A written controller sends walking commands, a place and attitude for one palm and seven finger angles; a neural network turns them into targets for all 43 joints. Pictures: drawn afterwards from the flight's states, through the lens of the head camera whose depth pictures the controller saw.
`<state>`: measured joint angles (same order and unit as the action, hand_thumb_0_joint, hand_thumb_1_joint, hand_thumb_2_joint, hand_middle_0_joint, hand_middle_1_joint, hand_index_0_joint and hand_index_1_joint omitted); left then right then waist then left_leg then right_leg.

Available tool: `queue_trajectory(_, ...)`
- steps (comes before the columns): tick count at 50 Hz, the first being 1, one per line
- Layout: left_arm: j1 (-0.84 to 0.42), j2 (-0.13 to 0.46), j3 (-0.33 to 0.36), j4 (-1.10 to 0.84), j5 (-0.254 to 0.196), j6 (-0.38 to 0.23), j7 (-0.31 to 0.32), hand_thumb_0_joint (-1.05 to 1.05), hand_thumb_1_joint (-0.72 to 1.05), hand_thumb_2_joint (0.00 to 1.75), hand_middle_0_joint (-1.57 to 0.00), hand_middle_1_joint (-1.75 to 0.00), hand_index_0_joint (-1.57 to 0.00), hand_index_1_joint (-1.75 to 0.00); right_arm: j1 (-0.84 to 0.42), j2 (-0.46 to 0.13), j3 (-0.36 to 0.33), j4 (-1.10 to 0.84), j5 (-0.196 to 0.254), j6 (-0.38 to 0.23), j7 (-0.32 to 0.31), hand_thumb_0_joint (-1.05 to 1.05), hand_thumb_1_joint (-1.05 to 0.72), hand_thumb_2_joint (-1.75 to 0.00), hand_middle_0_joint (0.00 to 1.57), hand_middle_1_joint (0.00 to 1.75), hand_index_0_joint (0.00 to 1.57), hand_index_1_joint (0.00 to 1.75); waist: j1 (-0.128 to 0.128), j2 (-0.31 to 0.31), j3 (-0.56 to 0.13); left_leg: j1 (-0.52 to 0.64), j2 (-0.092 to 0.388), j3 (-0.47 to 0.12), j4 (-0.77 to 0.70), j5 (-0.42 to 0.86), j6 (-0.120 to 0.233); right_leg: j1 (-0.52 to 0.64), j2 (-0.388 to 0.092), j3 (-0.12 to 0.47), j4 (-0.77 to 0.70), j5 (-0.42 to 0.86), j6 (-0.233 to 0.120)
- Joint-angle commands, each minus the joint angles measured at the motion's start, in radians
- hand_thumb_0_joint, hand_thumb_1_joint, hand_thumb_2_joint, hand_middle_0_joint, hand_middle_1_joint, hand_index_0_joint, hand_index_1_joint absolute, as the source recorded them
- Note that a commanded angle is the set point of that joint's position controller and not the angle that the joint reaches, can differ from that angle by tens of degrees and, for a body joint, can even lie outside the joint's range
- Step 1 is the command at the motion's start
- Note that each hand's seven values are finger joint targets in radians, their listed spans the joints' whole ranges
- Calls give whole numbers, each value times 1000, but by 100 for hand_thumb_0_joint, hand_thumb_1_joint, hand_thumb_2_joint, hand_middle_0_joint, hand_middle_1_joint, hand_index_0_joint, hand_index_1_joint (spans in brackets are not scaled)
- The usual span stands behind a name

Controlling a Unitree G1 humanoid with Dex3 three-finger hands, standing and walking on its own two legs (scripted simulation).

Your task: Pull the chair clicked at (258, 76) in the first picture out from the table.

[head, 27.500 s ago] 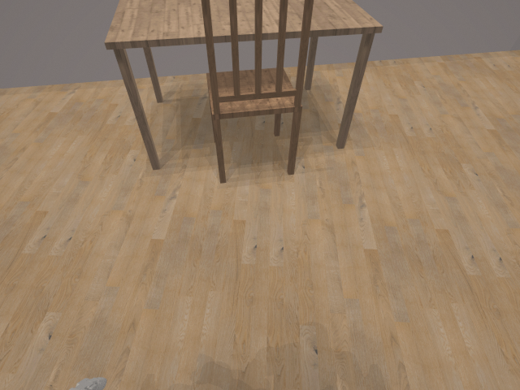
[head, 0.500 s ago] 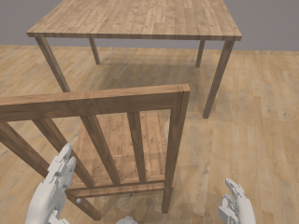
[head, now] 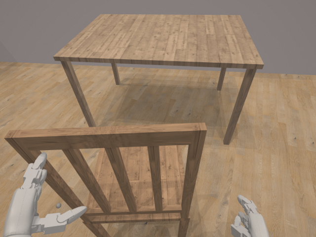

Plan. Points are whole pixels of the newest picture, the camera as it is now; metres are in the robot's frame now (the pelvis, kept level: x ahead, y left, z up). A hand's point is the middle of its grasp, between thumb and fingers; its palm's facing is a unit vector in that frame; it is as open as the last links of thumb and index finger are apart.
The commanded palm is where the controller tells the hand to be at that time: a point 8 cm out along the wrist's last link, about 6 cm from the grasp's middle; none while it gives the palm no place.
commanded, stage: draw the hand back to the body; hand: left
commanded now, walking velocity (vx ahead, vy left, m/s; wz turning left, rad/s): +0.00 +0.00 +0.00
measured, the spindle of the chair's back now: (124, 184) +0.27 +0.14 -0.04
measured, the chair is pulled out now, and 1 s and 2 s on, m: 0.59 0.58 0.59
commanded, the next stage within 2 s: step back with the hand held close in 0.68 s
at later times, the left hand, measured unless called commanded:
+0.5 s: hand (44, 191) +0.17 +0.26 +0.11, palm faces +0.40 -0.78 -0.49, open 7.1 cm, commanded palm +0.14 +0.29 +0.19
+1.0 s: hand (43, 191) +0.17 +0.26 +0.11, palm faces +0.36 -0.79 -0.50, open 7.0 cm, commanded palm +0.13 +0.29 +0.19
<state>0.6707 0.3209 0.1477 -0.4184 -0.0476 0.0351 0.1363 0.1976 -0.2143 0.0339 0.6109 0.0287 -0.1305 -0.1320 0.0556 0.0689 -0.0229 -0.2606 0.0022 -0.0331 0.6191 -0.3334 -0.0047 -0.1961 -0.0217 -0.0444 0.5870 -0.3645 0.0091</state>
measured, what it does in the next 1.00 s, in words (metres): stands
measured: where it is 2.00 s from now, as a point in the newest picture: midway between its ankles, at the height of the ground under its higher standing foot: outside the picture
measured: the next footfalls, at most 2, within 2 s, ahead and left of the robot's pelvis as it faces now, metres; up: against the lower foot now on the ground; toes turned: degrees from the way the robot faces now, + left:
right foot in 1.78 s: -0.21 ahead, -0.10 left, +0.00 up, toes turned -2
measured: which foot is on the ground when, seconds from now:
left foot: down 0.00-1.00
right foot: down 0.00-1.00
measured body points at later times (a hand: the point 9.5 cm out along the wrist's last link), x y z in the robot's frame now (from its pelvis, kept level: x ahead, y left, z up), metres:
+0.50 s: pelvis +0.01 -0.01 +0.01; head +0.00 -0.04 +0.46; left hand +0.15 +0.30 +0.14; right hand +0.22 -0.21 -0.08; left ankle +0.00 +0.12 -0.73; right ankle -0.03 -0.12 -0.73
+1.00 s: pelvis -0.01 -0.01 +0.01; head +0.02 -0.03 +0.46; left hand +0.15 +0.30 +0.14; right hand +0.20 -0.23 -0.07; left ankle +0.00 +0.12 -0.73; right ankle -0.03 -0.12 -0.73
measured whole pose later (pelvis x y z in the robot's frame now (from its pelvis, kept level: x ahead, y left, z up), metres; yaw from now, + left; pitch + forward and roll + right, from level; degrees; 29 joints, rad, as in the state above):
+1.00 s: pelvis -0.01 -0.01 +0.01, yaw +0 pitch -3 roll +0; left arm 0.54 0.39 0.29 -0.40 -0.06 0.07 0.13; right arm 0.14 -0.24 0.03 0.60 0.02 -0.11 -0.10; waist 0.08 0.05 0.10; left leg -0.19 0.02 -0.04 0.49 -0.25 -0.02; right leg -0.14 0.00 -0.05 0.47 -0.29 -0.01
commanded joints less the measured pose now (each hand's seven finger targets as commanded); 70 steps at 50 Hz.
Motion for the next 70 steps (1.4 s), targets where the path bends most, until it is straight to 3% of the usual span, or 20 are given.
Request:
queue_trajectory(1,-174,206,186,-316,7,-103,40,0,39,65,-13,-19,-13,-19,-147,-98,-22,-147,-8,-81,-2,0,-90,-90,20,30,20,30,-7,24,-49,128,20,-13,-132,251,23,-8,-18,2,-145,249,-37)
queue_trajectory(10,-298,291,292,-368,-6,-91,62,0,72,81,-18,-26,-18,-26,-175,-109,-11,-101,-12,-108,7,0,-90,-90,20,30,20,30,5,89,-72,185,22,-23,-174,305,11,70,-13,12,-165,286,-43)
queue_trajectory(14,-353,314,326,-390,-12,-96,69,0,86,88,-19,-29,-19,-29,-175,-112,-10,-92,-12,-118,9,0,-90,-90,20,30,20,30,5,59,-74,203,29,-22,-181,321,13,79,-16,5,-167,306,-37)
queue_trajectory(15,-361,329,340,-385,-12,-91,68,0,90,90,-20,-30,-20,-30,-187,-114,-9,-85,-12,-124,12,0,-90,-90,20,30,20,30,8,86,-74,199,24,-20,-182,316,10,89,-16,14,-172,307,-40)
queue_trajectory(27,-337,296,308,-397,-4,-93,60,0,90,90,-20,-30,-20,-30,-187,-115,-19,-75,-17,-155,24,0,-90,-90,20,30,20,30,11,43,-102,217,26,-4,-159,355,23,96,-31,6,-164,384,-28)
queue_trajectory(31,-341,286,297,-407,1,-93,61,0,90,90,-20,-30,-20,-30,-181,-113,-17,-71,-16,-157,26,0,-90,-90,20,30,20,30,10,95,-91,215,24,-3,-156,353,20,88,-34,7,-165,375,-32)
queue_trajectory(39,-333,301,313,-418,3,-101,66,0,90,90,-20,-30,-20,-30,-179,-115,-25,-73,-18,-157,24,0,-90,-90,20,30,20,30,15,61,-111,216,27,-1,-145,375,25,93,-37,1,-147,404,-29)
queue_trajectory(40,-373,287,283,-428,4,-95,60,0,90,90,-20,-30,-20,-30,-190,-120,-18,-69,-16,-160,28,0,-90,-90,20,30,20,30,6,93,-90,205,23,-5,-148,361,20,88,-34,7,-151,388,-32)
queue_trajectory(41,-557,475,435,-446,-23,-150,44,0,90,90,-20,-30,-20,-30,-124,-139,-41,-122,9,-109,26,0,-90,-90,20,30,20,30,-14,29,25,146,65,-39,-141,353,39,4,-75,120,-220,483,-29)
queue_trajectory(43,-437,336,341,-350,-14,-145,24,0,90,90,-20,-30,-20,-30,-120,-114,-38,-125,2,-68,29,0,-90,-90,20,30,20,30,-27,-50,-2,155,68,-35,-122,381,32,28,-104,101,-211,562,-30)
queue_trajectory(44,-409,322,324,-364,-10,-147,23,0,90,90,-20,-30,-20,-30,-128,-116,-38,-136,-1,-56,29,0,-90,-90,20,30,20,30,-25,-20,-32,166,71,-28,-118,424,34,40,-108,95,-197,591,-28)
queue_trajectory(45,-394,329,325,-404,-9,-155,24,0,90,90,-20,-30,-20,-30,-139,-118,-38,-146,0,-52,27,0,-90,-90,20,30,20,30,-23,72,-85,194,72,-28,-134,466,34,60,-106,103,-181,600,-28)
queue_trajectory(46,-339,325,331,-397,-7,-160,30,0,90,90,-20,-30,-20,-30,-128,-116,-37,-151,-4,-40,25,0,-90,-90,20,30,20,30,-19,98,-112,198,81,-30,-139,506,35,76,-104,88,-166,577,-25)
queue_trajectory(49,-279,335,344,-447,-5,-169,42,0,90,90,-20,-30,-20,-30,-136,-119,-45,-166,-9,-17,22,0,-90,-90,20,30,20,30,-12,70,-182,196,108,-50,-143,577,39,100,-90,76,-140,539,-18)
queue_trajectory(50,-232,337,353,-438,-7,-168,42,0,90,90,-20,-30,-20,-30,-148,-116,-46,-165,-6,-14,21,0,-90,-90,20,30,20,30,-14,92,-191,190,107,-55,-152,564,42,97,-85,81,-137,515,-18)
queue_trajectory(53,-200,351,372,-477,-10,-176,49,0,90,90,-20,-30,-20,-30,-141,-115,-51,-175,-9,-5,16,0,-90,-90,20,30,20,30,-11,37,-209,128,122,-74,-150,536,39,110,-86,66,-120,490,-16)
queue_trajectory(55,-148,369,397,-473,-14,-178,51,0,90,90,-20,-30,-20,-30,-147,-115,-55,-171,-8,-4,11,0,-90,-90,20,30,20,30,-11,77,-217,103,127,-84,-166,509,44,106,-82,67,-109,458,-15)
queue_trajectory(62,-128,364,427,-462,-17,-216,56,0,90,90,-20,-30,-20,-30,-124,-118,-61,-147,-18,-22,-1,0,-90,-90,20,30,20,30,-25,88,-156,-39,131,-107,-197,233,41,55,-75,81,-125,286,-20)
queue_trajectory(66,-66,275,405,-235,-12,-221,51,0,90,90,-20,-30,-20,-30,-100,-116,-73,-125,-19,-15,5,0,-90,-90,20,30,20,30,-42,24,-81,-94,108,-89,-203,-4,31,-24,-79,101,-191,119,-30)
queue_trajectory(70,-132,266,372,-158,-1,-224,51,0,90,90,-20,-30,-20,-30,-108,-125,-80,-112,-14,-14,9,0,-90,-90,20,30,20,30,-53,-91,-1,-43,62,-57,-73,-100,22,-236,-134,155,-313,-122,-68)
